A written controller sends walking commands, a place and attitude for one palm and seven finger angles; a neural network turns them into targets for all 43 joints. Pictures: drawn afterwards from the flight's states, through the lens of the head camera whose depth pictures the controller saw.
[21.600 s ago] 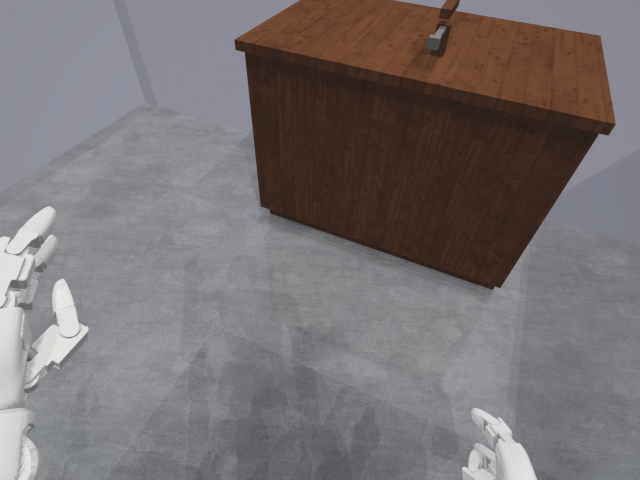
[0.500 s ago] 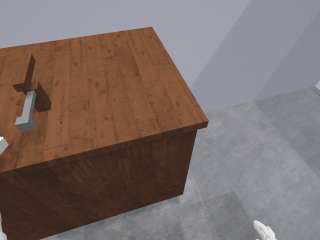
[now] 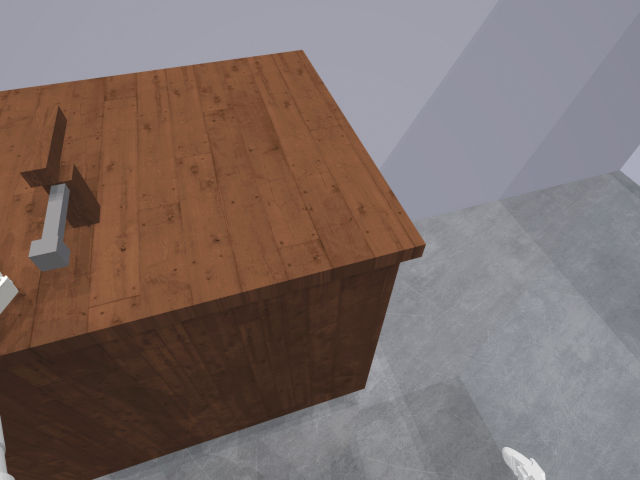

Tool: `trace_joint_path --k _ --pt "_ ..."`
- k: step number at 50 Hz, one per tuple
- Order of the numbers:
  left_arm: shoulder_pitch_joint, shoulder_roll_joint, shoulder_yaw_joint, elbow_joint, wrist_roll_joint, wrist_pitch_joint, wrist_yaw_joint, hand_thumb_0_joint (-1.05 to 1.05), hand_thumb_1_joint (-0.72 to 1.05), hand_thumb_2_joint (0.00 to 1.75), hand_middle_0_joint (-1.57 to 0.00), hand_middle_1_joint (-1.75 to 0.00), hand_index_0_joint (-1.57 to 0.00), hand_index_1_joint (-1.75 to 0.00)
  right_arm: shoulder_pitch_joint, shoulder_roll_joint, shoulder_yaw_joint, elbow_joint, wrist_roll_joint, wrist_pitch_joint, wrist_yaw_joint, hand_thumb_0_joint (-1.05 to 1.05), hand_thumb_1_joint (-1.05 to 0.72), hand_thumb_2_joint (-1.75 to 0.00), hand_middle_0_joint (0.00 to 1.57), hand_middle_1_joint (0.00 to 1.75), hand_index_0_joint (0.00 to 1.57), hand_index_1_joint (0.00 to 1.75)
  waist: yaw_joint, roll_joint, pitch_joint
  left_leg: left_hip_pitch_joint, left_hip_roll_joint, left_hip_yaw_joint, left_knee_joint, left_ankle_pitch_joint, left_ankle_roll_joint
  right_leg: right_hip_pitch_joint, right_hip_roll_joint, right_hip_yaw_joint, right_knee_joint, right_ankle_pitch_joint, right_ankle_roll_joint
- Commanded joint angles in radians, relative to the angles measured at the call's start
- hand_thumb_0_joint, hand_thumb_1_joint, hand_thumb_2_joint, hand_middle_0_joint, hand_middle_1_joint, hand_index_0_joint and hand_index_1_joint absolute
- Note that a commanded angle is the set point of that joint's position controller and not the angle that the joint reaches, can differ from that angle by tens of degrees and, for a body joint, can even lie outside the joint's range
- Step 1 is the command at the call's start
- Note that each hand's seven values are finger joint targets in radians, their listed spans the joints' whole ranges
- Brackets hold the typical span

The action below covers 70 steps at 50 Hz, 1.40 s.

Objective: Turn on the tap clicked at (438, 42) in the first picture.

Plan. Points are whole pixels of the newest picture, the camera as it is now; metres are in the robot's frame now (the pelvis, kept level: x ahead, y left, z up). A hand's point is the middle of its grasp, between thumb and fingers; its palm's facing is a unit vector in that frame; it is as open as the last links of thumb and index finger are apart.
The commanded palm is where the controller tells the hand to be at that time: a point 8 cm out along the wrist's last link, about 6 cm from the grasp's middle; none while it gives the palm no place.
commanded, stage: push the lever round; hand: left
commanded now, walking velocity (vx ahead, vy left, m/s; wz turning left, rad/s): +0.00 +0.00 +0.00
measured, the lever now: (50, 253) +0.33 +0.34 +0.12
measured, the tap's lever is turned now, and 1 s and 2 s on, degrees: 0 2 32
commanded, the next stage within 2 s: none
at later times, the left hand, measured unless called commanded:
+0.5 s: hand (32, 284) +0.29 +0.35 +0.11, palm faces +0.58 -0.81 -0.10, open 7.8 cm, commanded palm +0.24 +0.38 +0.11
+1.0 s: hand (51, 279) +0.30 +0.33 +0.10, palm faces +0.64 -0.76 -0.08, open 7.7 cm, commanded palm +0.26 +0.35 +0.11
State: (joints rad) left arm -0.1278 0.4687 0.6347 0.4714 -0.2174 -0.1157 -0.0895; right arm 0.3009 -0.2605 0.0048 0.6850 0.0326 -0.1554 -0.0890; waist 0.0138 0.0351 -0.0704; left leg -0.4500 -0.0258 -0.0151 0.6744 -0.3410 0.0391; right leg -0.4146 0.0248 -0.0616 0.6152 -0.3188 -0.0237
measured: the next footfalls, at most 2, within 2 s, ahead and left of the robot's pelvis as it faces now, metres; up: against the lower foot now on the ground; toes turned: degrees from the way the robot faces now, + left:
none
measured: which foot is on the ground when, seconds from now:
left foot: down 0.00-1.00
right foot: down 0.00-1.00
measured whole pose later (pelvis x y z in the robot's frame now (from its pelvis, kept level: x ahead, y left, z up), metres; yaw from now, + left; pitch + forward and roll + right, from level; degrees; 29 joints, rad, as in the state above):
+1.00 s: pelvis -0.01 -0.02 +0.00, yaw +0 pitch +6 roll -1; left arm -0.17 0.37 0.55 0.43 -0.20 -0.08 0.08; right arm 0.27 -0.27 0.00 0.72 0.04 -0.12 -0.10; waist 0.02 0.04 -0.06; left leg -0.43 -0.01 -0.03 0.66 -0.33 0.02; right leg -0.41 0.04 -0.07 0.62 -0.32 -0.05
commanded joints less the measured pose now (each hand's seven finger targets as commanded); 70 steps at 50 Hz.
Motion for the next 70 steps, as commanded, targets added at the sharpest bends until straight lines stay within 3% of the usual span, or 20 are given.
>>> trace_joint_path --k 1,3,7,10,14,17,21,26,29,34,39,43,45,48,50,54,60,62,64,70 --pt "-0.208 0.314 0.046 -0.27 -0.02 -0.052 0.013 0.0 0.9 0.9 -0.15 -0.15 -0.15 -0.15 -0.043 -0.152 -0.053 -0.126 0.011 -0.057 -0.018 0.0 -0.9 -0.9 0.2 0.3 0.2 0.3 0.013 0.105 -0.207 0.168 0.02 -0.08 -0.104 0.348 -0.044 0.06 0.012 0.012 -0.05 0.208 -0.006" --pt "-0.198 0.275 0.016 -0.295 -0.023 -0.038 0.019 0.0 0.9 0.9 -0.15 -0.15 -0.15 -0.15 -0.049 -0.149 -0.054 -0.127 0.009 -0.063 -0.02 0.0 -0.9 -0.9 0.2 0.3 0.2 0.3 0.013 0.095 -0.2 0.181 0.022 -0.083 -0.106 0.348 -0.048 0.051 0.012 0.011 -0.053 0.201 -0.006" --pt "-0.239 0.276 0.009 -0.302 -0.013 -0.029 0.041 0.0 0.9 0.9 -0.15 -0.15 -0.15 -0.15 -0.058 -0.151 -0.051 -0.115 0.009 -0.063 -0.027 0.0 -0.9 -0.9 0.2 0.3 0.2 0.3 0.003 0.052 -0.184 0.163 0.021 -0.087 -0.11 0.301 -0.049 0.046 0.009 0.01 -0.053 0.186 -0.006" --pt "-0.269 0.253 -0.024 -0.386 0.002 -0.037 0.058 0.0 0.9 0.9 -0.15 -0.15 -0.15 -0.15 -0.076 -0.14 -0.047 -0.119 0.005 -0.067 -0.027 0.0 -0.9 -0.9 0.2 0.3 0.2 0.3 0.009 0.134 -0.221 0.208 0.022 -0.084 -0.105 0.347 -0.058 0.055 0.004 0.016 -0.049 0.198 -0.01" --pt "-0.274 0.236 -0.028 -0.336 0.0 -0.02 0.074 0.0 0.9 0.9 -0.15 -0.15 -0.15 -0.15 -0.083 -0.138 -0.043 -0.112 0.005 -0.064 -0.03 0.0 -0.9 -0.9 0.2 0.3 0.2 0.3 0.004 0.064 -0.19 0.174 0.018 -0.083 -0.114 0.291 -0.055 0.056 0.005 0.012 -0.055 0.187 -0.009" --pt "-0.236 0.269 0.008 -0.314 0.004 -0.006 0.081 0.0 0.9 0.9 -0.15 -0.15 -0.15 -0.15 -0.087 -0.136 -0.042 -0.117 0.007 -0.055 -0.029 0.0 -0.9 -0.9 0.2 0.3 0.2 0.3 0.023 0.072 -0.217 0.152 0.012 -0.065 -0.109 0.31 -0.047 0.102 0.001 0.018 -0.053 0.225 -0.01" --pt "-0.206 0.246 -0.007 -0.352 0.008 -0.008 0.091 0.0 0.9 0.9 -0.15 -0.15 -0.15 -0.15 -0.088 -0.13 -0.043 -0.127 0.006 -0.051 -0.021 0.0 -0.9 -0.9 0.2 0.3 0.2 0.3 0.028 0.085 -0.238 0.171 0.014 -0.058 -0.099 0.359 -0.045 0.118 0.003 0.02 -0.05 0.261 -0.008" --pt "-0.245 0.232 -0.021 -0.295 -0.001 -0.004 0.095 0.0 0.9 0.9 -0.15 -0.15 -0.15 -0.15 -0.096 -0.136 -0.039 -0.119 0.014 -0.041 -0.025 0.0 -0.9 -0.9 0.2 0.3 0.2 0.3 0.004 0.036 -0.173 0.113 0.01 -0.049 -0.107 0.247 -0.024 0.097 0.0 0.026 -0.066 0.215 -0.002" --pt "-0.288 0.269 -0.006 -0.261 0.003 0.001 0.092 0.0 0.9 0.9 -0.15 -0.15 -0.15 -0.15 -0.091 -0.142 -0.039 -0.113 0.013 -0.037 -0.031 0.0 -0.9 -0.9 0.2 0.3 0.2 0.3 -0.005 0.028 -0.161 0.09 0.004 -0.042 -0.104 0.204 -0.013 0.096 -0.002 0.038 -0.076 0.196 0.001" --pt "-0.335 0.303 -0.001 -0.255 0.017 -0.038 0.086 0.0 0.9 0.9 -0.15 -0.15 -0.15 -0.15 -0.079 -0.139 -0.04 -0.104 0.011 -0.034 -0.032 0.0 -0.9 -0.9 0.2 0.3 0.2 0.3 -0.003 0.084 -0.215 0.099 0.001 -0.03 -0.091 0.218 -0.007 0.127 -0.004 0.056 -0.073 0.223 0.0" --pt "-0.289 0.269 -0.004 -0.223 -0.001 -0.045 0.088 0.0 0.9 0.9 -0.15 -0.15 -0.15 -0.15 -0.075 -0.138 -0.043 -0.105 0.014 -0.029 -0.026 0.0 -0.9 -0.9 0.2 0.3 0.2 0.3 0.005 0.055 -0.209 0.084 0.003 -0.029 -0.094 0.227 -0.006 0.14 -0.005 0.052 -0.073 0.247 0.003" --pt "-0.284 0.232 -0.025 -0.259 0.004 -0.038 0.13 0.0 0.9 0.9 -0.15 -0.15 -0.15 -0.15 -0.083 -0.138 -0.047 -0.112 0.013 -0.029 -0.022 0.0 -0.9 -0.9 0.2 0.3 0.2 0.3 0.007 0.045 -0.213 0.088 0.002 -0.029 -0.099 0.208 -0.002 0.137 -0.006 0.052 -0.078 0.225 0.006" --pt "-0.322 0.221 -0.042 -0.256 0.016 -0.035 0.154 0.0 0.9 0.9 -0.15 -0.15 -0.15 -0.15 -0.084 -0.139 -0.045 -0.1 0.013 -0.024 -0.023 0.0 -0.9 -0.9 0.2 0.3 0.2 0.3 -0.011 0.032 -0.175 0.08 0.005 -0.031 -0.098 0.187 0.0 0.114 -0.008 0.053 -0.086 0.206 0.008" --pt "-0.304 0.19 -0.063 -0.29 0.025 -0.037 0.179 0.0 0.9 0.9 -0.15 -0.15 -0.15 -0.15 -0.091 -0.136 -0.049 -0.108 0.008 -0.021 -0.02 0.0 -0.9 -0.9 0.2 0.3 0.2 0.3 -0.001 0.04 -0.215 0.095 0.002 -0.029 -0.1 0.204 -0.002 0.133 -0.008 0.053 -0.077 0.221 0.006" --pt "-0.334 0.197 -0.062 -0.296 0.037 -0.036 0.199 0.0 0.9 0.9 -0.15 -0.15 -0.15 -0.15 -0.096 -0.134 -0.046 -0.098 0.008 -0.016 -0.023 0.0 -0.9 -0.9 0.2 0.3 0.2 0.3 -0.009 0.05 -0.19 0.095 0.006 -0.031 -0.1 0.194 -0.002 0.12 -0.009 0.054 -0.081 0.209 0.004" --pt "-0.319 0.115 -0.121 -0.341 0.04 -0.031 0.232 0.0 0.9 0.9 -0.15 -0.15 -0.15 -0.15 -0.111 -0.126 -0.046 -0.105 0.004 -0.016 -0.021 0.0 -0.9 -0.9 0.2 0.3 0.2 0.3 -0.006 0.047 -0.205 0.124 0.005 -0.033 -0.103 0.217 -0.008 0.123 -0.008 0.046 -0.075 0.227 0.002" --pt "-0.339 0.098 -0.13 -0.385 0.072 -0.015 0.307 0.0 0.9 0.9 -0.15 -0.15 -0.15 -0.15 -0.136 -0.119 -0.042 -0.104 -0.003 -0.006 -0.022 0.0 -0.9 -0.9 0.2 0.3 0.2 0.3 0.0 0.046 -0.205 0.134 0.01 -0.04 -0.111 0.231 -0.016 0.128 -0.011 0.039 -0.07 0.223 -0.002" --pt "-0.328 0.042 -0.173 -0.419 0.081 -0.01 0.329 0.0 0.9 0.9 -0.15 -0.15 -0.15 -0.15 -0.144 -0.109 -0.043 -0.11 -0.007 -0.007 -0.017 0.0 -0.9 -0.9 0.2 0.3 0.2 0.3 0.005 0.072 -0.224 0.161 0.01 -0.04 -0.108 0.274 -0.025 0.134 -0.01 0.037 -0.062 0.252 -0.005" --pt "-0.354 0.023 -0.193 -0.422 0.087 0.0 0.354 0.0 0.9 0.9 -0.15 -0.15 -0.15 -0.15 -0.147 -0.111 -0.041 -0.107 -0.01 -0.003 -0.016 0.0 -0.9 -0.9 0.2 0.3 0.2 0.3 -0.004 0.034 -0.217 0.155 0.011 -0.046 -0.107 0.264 -0.028 0.125 -0.01 0.031 -0.061 0.243 -0.004" --pt "-0.388 0.019 -0.191 -0.427 0.118 0.023 0.418 0.0 0.9 0.9 -0.15 -0.15 -0.15 -0.15 -0.167 -0.107 -0.04 -0.104 -0.015 0.018 -0.017 0.0 -0.9 -0.9 0.2 0.3 0.2 0.3 0.004 0.036 -0.22 0.152 0.01 -0.044 -0.108 0.279 -0.034 0.14 -0.015 0.034 -0.061 0.25 -0.008"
